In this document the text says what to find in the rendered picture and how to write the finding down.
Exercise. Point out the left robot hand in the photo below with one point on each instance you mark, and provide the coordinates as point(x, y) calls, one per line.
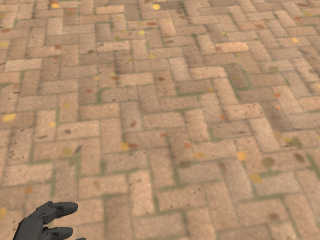
point(31, 227)

